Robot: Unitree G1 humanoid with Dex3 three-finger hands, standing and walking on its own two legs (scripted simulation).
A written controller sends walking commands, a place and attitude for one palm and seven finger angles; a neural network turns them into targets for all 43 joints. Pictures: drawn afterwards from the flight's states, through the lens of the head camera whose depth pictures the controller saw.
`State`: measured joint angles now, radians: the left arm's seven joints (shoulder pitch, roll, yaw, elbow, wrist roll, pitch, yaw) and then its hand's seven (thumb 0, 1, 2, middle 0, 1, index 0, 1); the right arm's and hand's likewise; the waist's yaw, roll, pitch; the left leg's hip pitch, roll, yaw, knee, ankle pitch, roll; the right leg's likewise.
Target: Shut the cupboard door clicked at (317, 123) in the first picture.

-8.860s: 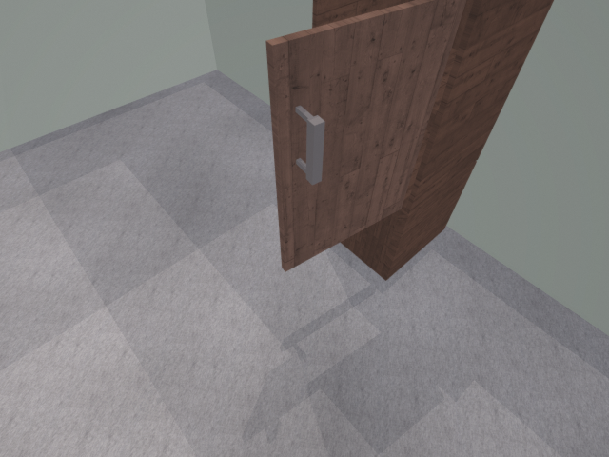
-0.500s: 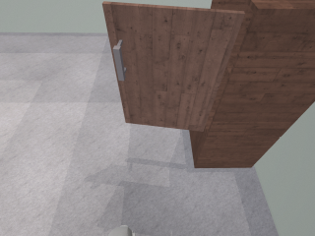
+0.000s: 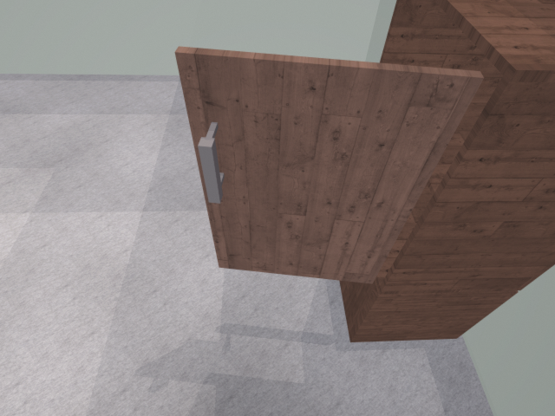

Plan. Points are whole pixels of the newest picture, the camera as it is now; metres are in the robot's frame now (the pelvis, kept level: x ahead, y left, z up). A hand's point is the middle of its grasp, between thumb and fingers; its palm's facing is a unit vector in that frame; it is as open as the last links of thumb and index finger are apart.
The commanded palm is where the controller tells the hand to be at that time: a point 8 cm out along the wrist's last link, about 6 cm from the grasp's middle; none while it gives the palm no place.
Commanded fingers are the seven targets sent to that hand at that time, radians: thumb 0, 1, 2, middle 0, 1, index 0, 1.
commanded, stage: come to a stop and stand still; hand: left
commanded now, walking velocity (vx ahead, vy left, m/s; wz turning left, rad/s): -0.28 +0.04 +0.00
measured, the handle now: (214, 164) +0.49 +0.14 +0.08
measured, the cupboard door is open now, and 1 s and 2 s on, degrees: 82 82 82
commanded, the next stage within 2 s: look again from close up in 1.22 s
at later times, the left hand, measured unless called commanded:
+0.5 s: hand out of the picture +0.04 +0.21 -0.17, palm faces +0.04 -0.99 -0.16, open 7.4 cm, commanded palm none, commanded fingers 0.00 0.90 0.90 -0.20 -0.30 -0.20 -0.30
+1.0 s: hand out of the picture -0.04 +0.14 -0.17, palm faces +0.02 -0.99 -0.16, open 7.4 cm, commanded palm none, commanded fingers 0.00 0.90 0.90 -0.20 -0.30 -0.20 -0.30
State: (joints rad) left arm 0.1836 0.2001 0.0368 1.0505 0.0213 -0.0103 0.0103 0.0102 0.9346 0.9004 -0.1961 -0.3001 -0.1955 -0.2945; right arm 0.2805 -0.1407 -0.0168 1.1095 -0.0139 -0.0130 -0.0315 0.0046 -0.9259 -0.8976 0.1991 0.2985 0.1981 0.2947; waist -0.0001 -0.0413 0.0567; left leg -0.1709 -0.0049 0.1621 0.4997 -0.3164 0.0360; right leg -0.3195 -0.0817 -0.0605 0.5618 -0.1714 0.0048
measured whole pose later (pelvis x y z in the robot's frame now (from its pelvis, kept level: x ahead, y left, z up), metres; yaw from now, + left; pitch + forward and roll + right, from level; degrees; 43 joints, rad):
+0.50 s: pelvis -0.01 +0.03 +0.01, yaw +0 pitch +1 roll -2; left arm 0.19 0.18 0.05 1.05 0.01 0.05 0.02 0.00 0.91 0.90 -0.20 -0.30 -0.20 -0.29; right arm 0.22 -0.15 -0.03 1.05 -0.03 0.00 -0.04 0.01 -0.92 -0.90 0.20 0.30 0.20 0.29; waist -0.01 -0.03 0.05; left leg -0.22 0.01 0.11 0.45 -0.24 0.07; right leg -0.27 -0.03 -0.02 0.74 -0.44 0.02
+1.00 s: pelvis -0.03 -0.01 +0.01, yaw +0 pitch -1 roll +0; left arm 0.29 0.12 0.00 1.14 0.01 -0.01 0.03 0.01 0.91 0.90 -0.20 -0.30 -0.20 -0.29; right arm 0.30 -0.12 -0.01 1.18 -0.01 0.01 -0.02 0.01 -0.91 -0.90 0.20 0.30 0.20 0.29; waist -0.01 -0.01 0.05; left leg -0.20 0.03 0.10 0.40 -0.19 0.00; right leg -0.09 -0.01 -0.04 0.40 -0.29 -0.01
